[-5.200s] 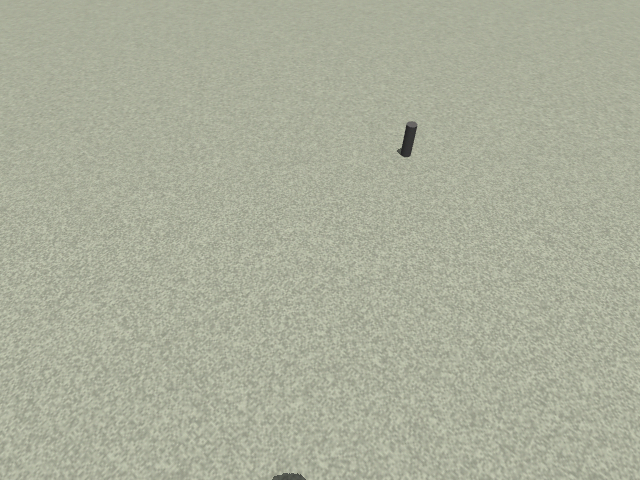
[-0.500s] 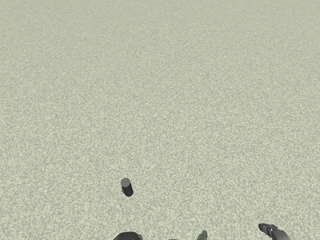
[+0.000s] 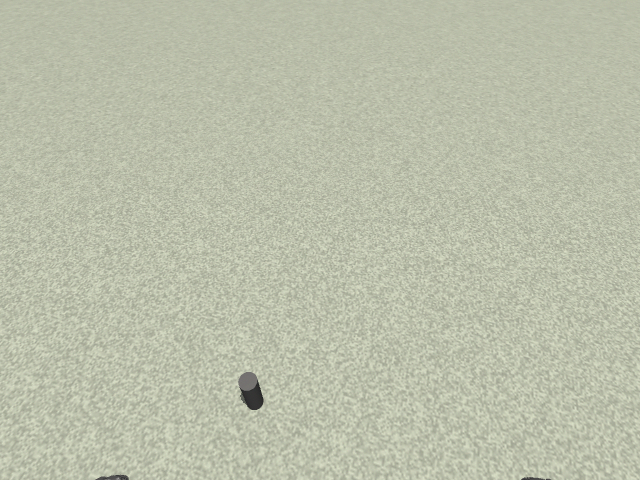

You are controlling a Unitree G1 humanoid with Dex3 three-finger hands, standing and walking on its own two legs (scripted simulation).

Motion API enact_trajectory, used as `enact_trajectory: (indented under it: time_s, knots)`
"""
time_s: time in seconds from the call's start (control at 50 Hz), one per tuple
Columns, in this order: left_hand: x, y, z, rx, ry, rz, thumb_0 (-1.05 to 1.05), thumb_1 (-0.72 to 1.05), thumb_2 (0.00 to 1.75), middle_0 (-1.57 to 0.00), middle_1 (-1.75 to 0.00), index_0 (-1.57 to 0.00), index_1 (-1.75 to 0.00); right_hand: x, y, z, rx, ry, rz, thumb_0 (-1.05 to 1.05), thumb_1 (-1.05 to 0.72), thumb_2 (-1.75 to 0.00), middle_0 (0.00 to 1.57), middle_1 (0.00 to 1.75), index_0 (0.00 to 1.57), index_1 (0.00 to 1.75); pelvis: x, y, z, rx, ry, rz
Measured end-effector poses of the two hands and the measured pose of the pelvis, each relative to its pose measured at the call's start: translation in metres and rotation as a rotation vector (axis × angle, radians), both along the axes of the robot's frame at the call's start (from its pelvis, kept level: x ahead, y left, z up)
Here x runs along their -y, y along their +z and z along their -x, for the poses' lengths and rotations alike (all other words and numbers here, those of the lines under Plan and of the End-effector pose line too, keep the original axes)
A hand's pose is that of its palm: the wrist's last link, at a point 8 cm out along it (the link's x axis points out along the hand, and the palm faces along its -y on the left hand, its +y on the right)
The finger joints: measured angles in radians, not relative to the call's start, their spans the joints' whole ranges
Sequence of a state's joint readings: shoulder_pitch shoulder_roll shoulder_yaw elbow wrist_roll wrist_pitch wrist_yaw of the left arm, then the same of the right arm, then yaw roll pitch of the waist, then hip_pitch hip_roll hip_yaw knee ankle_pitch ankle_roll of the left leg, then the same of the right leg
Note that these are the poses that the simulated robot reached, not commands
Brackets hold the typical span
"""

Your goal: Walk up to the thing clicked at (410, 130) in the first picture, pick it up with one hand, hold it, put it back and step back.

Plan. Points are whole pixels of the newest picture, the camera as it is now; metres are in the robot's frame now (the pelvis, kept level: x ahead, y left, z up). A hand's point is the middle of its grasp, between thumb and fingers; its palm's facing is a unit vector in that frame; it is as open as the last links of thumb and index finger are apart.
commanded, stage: walk up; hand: left
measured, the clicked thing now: (251, 391) +0.44 +0.20 -0.69
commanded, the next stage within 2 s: none
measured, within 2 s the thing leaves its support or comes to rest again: neither
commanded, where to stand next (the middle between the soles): +0.08 +0.00 m, yaw +0 degrees
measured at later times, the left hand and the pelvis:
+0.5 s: hand out of the picture +0.07 +0.30 -0.17, palm faces +0.00 -0.93 -0.37, open 7.4 cm; pelvis +0.05 +0.03 -0.01, yaw +1 degrees
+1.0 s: hand (163, 448) +0.19 +0.24 -0.17, palm faces -0.08 -0.92 -0.39, open 7.4 cm; pelvis +0.06 -0.02 -0.03, yaw -1 degrees
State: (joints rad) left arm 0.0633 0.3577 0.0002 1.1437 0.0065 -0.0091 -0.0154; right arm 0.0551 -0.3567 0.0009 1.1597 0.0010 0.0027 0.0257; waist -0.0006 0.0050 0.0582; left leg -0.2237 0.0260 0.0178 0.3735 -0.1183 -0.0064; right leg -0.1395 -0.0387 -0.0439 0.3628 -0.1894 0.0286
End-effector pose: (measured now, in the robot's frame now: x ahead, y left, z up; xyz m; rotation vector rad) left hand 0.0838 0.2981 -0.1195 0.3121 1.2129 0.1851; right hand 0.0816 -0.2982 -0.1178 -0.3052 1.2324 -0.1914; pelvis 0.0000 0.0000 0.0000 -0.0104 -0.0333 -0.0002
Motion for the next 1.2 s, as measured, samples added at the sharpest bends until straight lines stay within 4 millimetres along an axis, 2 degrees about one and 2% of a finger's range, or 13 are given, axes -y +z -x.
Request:
enact_trajectory:
  time_s: [0.14, 0.32, 0.38, 0.48, 0.54, 0.64, 0.72, 0.8, 0.9, 0.96, 1.06, 1.14, 1.2]
  knots:
    - [0.0, -0.002, 0.003, -0.016, 0.006, 0.006, 0.01, 0.9, 0.9, -0.21, -0.3, -0.21, -0.3, 0.0, 0.0, 0.006, -0.018, -0.009, 0.004, 0.01, -0.91, -0.9, 0.2, 0.3, 0.21, 0.3, -0.001, 0.0, -0.003, -0.003, 0.002, 0.0]
    - [-0.004, 0.004, 0.009, -0.017, -0.003, -0.001, 0.01, 0.9, 0.9, -0.21, -0.3, -0.21, -0.3, -0.001, 0.003, 0.0, -0.004, -0.003, -0.015, 0.01, -0.91, -0.9, 0.2, 0.3, 0.21, 0.3, -0.002, 0.003, -0.013, -0.012, 0.003, -0.004]
    - [-0.011, 0.005, 0.014, -0.009, 0.001, -0.021, 0.01, 0.9, 0.9, -0.21, -0.3, -0.21, -0.3, 0.003, 0.002, -0.006, -0.004, 0.003, -0.004, 0.01, -0.9, -0.9, 0.21, 0.3, 0.21, 0.3, -0.006, 0.0, -0.022, -0.014, 0.003, 0.0]
    - [-0.038, -0.004, 0.021, -0.051, 0.047, -0.036, 0.01, 0.9, 0.9, -0.21, -0.3, -0.21, -0.3, 0.0, 0.002, -0.026, 0.0, 0.015, 0.034, 0.01, -0.91, -0.9, 0.2, 0.3, 0.21, 0.3, -0.022, -0.008, -0.044, -0.001, 0.017, 0.021]
    - [-0.051, -0.013, 0.012, -0.094, 0.069, -0.036, 0.01, 0.9, 0.9, -0.21, -0.3, -0.21, -0.3, -0.01, 0.004, -0.037, 0.019, 0.01, 0.063, 0.01, -0.91, -0.9, 0.2, 0.3, 0.21, 0.3, -0.03, -0.012, -0.057, 0.0, 0.009, -0.001]
    - [-0.054, -0.017, -0.021, -0.105, 0.062, -0.025, 0.01, 0.9, 0.9, -0.2, -0.3, -0.2, -0.3, -0.022, 0.012, -0.053, 0.025, 0.014, 0.082, 0.01, -0.91, -0.9, 0.2, 0.3, 0.21, 0.3, -0.031, -0.008, -0.071, -0.002, 0.005, -0.001]
    - [-0.048, -0.019, -0.052, -0.074, 0.034, -0.025, 0.01, 0.9, 0.9, -0.2, -0.3, -0.2, -0.3, -0.018, 0.011, -0.065, 0.025, 0.004, 0.102, 0.01, -0.9, -0.9, 0.21, 0.3, 0.21, 0.3, -0.026, -0.009, -0.073, -0.003, 0.002, 0.0]
    - [-0.032, -0.019, -0.077, -0.042, 0.003, -0.029, 0.01, 0.9, 0.9, -0.2, -0.3, -0.2, -0.3, -0.004, 0.005, -0.077, 0.032, -0.001, 0.109, 0.01, -0.9, -0.9, 0.21, 0.3, 0.21, 0.3, -0.015, -0.013, -0.071, -0.011, -0.006, -0.008]
    - [-0.007, -0.02, -0.095, -0.009, -0.041, -0.051, 0.01, 0.9, 0.9, -0.2, -0.3, -0.2, -0.3, 0.022, -0.016, -0.095, 0.077, -0.009, 0.086, 0.01, -0.9, -0.9, 0.21, 0.3, 0.21, 0.3, 0.005, -0.028, -0.072, -0.017, -0.029, -0.021]
    - [0.009, -0.015, -0.098, 0.008, -0.064, -0.059, 0.01, 0.9, 0.9, -0.2, -0.3, -0.2, -0.3, 0.032, -0.024, -0.101, 0.089, -0.023, 0.069, 0.01, -0.9, -0.9, 0.21, 0.3, 0.21, 0.3, 0.014, -0.029, -0.066, -0.01, -0.023, -0.02]
    - [0.025, -0.001, -0.102, 0.058, -0.08, -0.067, 0.01, 0.9, 0.9, -0.21, -0.3, -0.21, -0.3, 0.034, -0.024, -0.089, 0.073, -0.005, 0.049, 0.01, -0.91, -0.9, 0.2, 0.3, 0.21, 0.3, 0.02, -0.021, -0.055, -0.025, -0.024, -0.045]
    - [0.03, 0.004, -0.102, 0.137, -0.07, -0.06, 0.01, 0.9, 0.9, -0.21, -0.3, -0.21, -0.3, 0.034, -0.025, -0.065, 0.02, 0.034, 0.05, 0.0, -0.91, -0.9, 0.2, 0.3, 0.21, 0.3, 0.023, -0.022, -0.05, -0.029, 0.006, -0.031]
    - [0.026, 0.0, -0.093, 0.177, -0.047, -0.045, 0.01, 0.9, 0.9, -0.21, -0.3, -0.21, -0.3, 0.032, -0.025, -0.049, -0.023, 0.06, 0.055, 0.01, -0.91, -0.9, 0.2, 0.3, 0.21, 0.3, 0.022, -0.026, -0.048, -0.021, 0.038, -0.022]
